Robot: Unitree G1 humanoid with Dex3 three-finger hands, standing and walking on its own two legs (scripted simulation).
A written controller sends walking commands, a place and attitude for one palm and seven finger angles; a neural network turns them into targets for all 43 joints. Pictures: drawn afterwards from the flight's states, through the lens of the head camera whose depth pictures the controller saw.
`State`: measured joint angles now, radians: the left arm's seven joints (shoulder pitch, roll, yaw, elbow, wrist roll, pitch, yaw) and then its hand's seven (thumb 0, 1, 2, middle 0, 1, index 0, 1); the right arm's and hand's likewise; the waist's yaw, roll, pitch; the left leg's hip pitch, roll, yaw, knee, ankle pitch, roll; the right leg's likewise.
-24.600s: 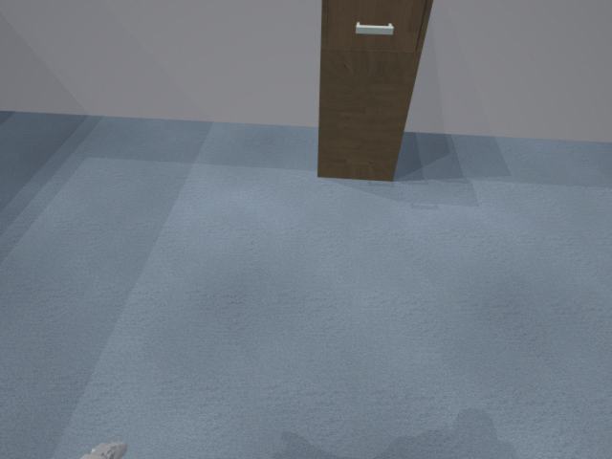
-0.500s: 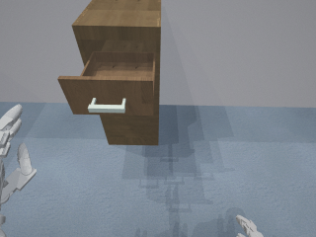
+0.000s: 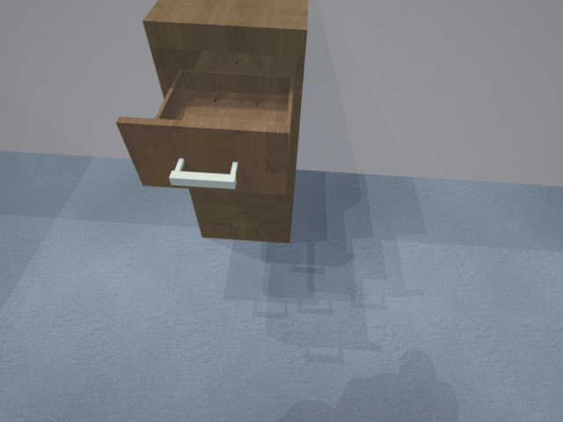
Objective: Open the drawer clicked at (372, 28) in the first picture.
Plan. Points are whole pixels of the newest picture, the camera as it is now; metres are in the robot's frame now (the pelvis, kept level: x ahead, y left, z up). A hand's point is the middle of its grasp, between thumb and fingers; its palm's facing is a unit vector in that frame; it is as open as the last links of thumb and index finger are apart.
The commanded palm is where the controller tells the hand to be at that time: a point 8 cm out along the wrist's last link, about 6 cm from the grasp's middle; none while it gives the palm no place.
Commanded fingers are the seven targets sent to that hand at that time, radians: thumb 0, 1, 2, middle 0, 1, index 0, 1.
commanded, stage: let the arm hang, fingers relaxed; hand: left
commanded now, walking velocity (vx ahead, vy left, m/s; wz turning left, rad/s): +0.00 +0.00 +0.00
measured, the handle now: (205, 172) +0.57 +0.20 -0.03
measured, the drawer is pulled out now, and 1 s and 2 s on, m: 0.30 0.30 0.30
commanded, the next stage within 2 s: look to check the result in 0.66 s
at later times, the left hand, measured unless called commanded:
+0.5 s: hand out of the picture +0.05 +0.21 -0.16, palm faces -0.03 -0.97 -0.24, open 7.3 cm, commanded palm none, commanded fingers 0.00 0.90 0.90 -0.20 -0.30 -0.20 -0.30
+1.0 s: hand out of the picture +0.07 +0.24 -0.16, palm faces -0.05 -0.95 -0.32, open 7.3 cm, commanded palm none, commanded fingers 0.00 0.90 0.90 -0.20 -0.30 -0.20 -0.30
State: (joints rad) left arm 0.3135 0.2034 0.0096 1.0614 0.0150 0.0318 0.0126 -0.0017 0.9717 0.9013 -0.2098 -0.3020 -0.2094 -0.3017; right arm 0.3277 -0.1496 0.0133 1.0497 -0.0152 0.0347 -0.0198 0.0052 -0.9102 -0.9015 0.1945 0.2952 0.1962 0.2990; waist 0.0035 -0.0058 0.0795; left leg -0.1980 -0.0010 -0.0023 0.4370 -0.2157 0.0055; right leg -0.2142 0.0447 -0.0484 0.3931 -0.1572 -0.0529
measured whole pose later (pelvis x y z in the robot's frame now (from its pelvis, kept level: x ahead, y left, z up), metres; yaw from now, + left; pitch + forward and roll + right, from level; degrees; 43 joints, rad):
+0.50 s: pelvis +0.00 +0.02 +0.00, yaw -1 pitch -3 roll +0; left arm 0.17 0.19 0.01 1.13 0.02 0.00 0.02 0.00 0.91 0.90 -0.20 -0.30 -0.20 -0.30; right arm 0.25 -0.18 -0.01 1.12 -0.02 0.00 -0.03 0.00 -0.91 -0.90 0.20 0.30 0.20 0.30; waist -0.02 0.02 0.05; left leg -0.13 -0.03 0.03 0.36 -0.18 0.03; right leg -0.19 0.01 -0.01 0.38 -0.15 -0.03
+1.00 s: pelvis +0.01 +0.01 +0.01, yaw -1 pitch -2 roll +0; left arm 0.13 0.28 0.02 1.15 0.02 -0.01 0.01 0.01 0.91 0.90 -0.20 -0.30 -0.21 -0.30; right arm 0.16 -0.27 -0.01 1.13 -0.01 0.01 -0.01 0.00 -0.91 -0.90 0.20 0.30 0.20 0.30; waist -0.01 0.02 0.10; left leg -0.10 -0.02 0.03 0.30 -0.16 0.03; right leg -0.15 0.02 -0.01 0.32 -0.13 -0.03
